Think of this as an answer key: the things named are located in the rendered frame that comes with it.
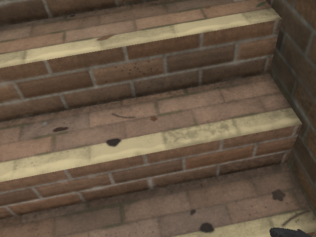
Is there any right robot hand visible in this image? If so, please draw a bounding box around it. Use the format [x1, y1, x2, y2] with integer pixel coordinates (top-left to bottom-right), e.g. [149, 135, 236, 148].
[270, 227, 312, 237]

